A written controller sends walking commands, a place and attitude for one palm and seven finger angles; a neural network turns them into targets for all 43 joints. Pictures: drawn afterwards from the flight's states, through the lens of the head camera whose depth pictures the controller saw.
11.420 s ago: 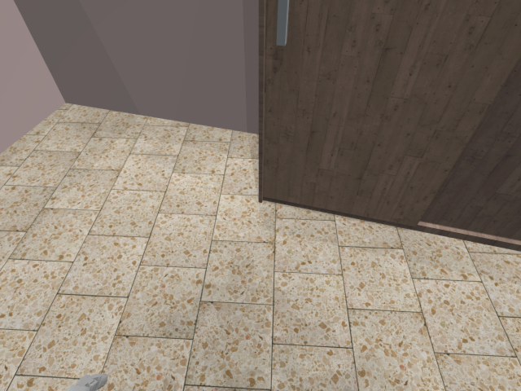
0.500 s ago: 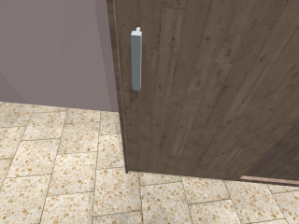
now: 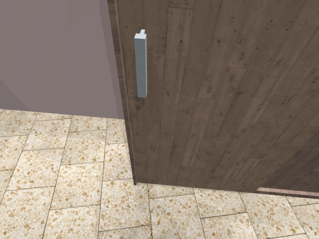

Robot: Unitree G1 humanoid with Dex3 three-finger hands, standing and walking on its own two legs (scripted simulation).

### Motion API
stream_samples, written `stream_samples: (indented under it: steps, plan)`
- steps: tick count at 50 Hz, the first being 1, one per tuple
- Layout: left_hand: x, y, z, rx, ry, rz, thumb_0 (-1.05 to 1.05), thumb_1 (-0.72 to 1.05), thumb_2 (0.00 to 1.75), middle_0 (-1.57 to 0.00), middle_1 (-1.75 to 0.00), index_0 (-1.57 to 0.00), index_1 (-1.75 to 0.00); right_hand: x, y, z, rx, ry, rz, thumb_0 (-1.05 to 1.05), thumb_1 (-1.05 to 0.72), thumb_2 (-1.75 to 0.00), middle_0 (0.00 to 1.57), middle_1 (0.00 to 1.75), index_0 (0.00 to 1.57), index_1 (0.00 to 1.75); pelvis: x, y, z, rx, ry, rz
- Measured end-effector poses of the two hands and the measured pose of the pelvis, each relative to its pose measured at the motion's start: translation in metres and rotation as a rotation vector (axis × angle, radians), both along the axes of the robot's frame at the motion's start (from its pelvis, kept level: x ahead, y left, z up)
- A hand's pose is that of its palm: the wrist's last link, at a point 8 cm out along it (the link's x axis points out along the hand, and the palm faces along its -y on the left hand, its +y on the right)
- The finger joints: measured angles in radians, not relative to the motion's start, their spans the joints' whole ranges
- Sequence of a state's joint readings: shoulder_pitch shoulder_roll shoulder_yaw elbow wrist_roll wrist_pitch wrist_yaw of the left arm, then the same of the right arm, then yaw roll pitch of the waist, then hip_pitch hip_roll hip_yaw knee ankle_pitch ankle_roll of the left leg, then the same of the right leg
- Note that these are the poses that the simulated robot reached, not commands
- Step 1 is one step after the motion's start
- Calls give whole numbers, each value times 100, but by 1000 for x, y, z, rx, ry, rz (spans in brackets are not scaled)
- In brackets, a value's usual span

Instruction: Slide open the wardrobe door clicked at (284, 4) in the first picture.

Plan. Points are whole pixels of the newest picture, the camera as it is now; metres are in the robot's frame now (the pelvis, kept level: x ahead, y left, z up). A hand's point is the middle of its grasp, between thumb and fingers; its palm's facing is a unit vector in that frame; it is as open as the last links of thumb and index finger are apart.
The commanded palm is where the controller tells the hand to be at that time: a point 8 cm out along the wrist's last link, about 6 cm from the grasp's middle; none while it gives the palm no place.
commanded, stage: look again from close up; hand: left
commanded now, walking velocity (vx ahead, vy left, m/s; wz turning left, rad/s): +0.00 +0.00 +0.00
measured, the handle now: (142, 65) +0.55 +0.09 +0.16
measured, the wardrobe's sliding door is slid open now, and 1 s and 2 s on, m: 0.00 0.00 0.00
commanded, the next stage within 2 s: shuffle to correct the standing spot in 0.24 s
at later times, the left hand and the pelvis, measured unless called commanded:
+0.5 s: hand out of the picture +0.00 +0.15 -0.18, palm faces +0.01 -0.99 -0.16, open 7.4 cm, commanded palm none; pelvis +0.02 -0.01 +0.00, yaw +0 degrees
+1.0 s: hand out of the picture +0.05 +0.12 -0.18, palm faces +0.07 -0.99 -0.12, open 7.4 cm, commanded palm none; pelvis +0.10 -0.02 +0.00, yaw +0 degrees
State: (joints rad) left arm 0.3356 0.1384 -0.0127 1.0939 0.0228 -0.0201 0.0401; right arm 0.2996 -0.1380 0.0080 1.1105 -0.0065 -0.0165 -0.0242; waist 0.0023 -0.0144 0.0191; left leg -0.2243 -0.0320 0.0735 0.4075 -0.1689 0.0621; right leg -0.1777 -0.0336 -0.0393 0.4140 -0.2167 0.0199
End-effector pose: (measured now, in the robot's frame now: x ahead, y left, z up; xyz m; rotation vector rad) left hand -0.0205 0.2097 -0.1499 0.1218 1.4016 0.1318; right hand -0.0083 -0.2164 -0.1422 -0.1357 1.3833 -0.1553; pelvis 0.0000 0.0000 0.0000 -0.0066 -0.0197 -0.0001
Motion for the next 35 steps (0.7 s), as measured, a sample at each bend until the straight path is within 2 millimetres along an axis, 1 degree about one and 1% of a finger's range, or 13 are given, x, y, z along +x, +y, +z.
stream_samples:
  steps: [14, 22, 27, 31, 35]
  plan:
    - [10, -2, 0, 0, 2, -4, 1, 91, 90, -20, -30, -20, -30, 13, -9, 2, -12, -6, 11, 0, -91, -90, 20, 30, 20, 30, 7, -4, 1, 1, 3, -1]
    - [17, -3, 0, 4, -1, -3, 1, 91, 90, -20, -30, -20, -30, 21, -10, 1, -13, -10, 13, 0, -91, -90, 20, 30, 20, 30, 14, -6, 0, 5, 4, -3]
    - [19, -9, -2, -1, 21, -2, 1, 91, 90, -20, -30, -20, -30, 20, -10, -4, 8, 7, -10, 0, -91, -90, 20, 30, 20, 30, 26, -12, -2, 18, 10, -9]
    - [20, -19, -1, 0, 43, 13, 1, 91, 90, -20, -30, -20, -30, 21, -12, -9, 29, 36, -26, 0, -91, -90, 20, 30, 20, 30, 40, -20, -5, 22, 20, -10]
    - [21, -32, -2, -4, 65, 47, 1, 91, 90, -20, -30, -20, -30, 30, -17, -13, 38, 66, -21, 0, -91, -90, 20, 30, 20, 30, 56, -28, -8, 6, 31, 0]
